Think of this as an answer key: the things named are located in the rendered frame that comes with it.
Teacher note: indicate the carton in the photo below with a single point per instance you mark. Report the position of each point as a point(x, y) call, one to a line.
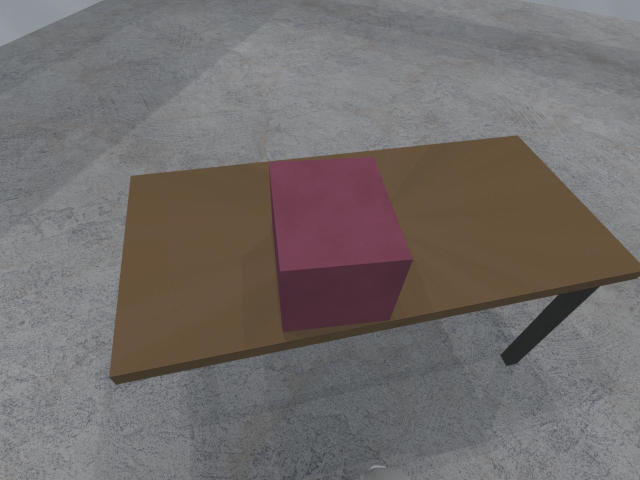
point(341, 256)

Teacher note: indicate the table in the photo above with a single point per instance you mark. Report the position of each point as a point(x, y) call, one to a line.
point(487, 223)

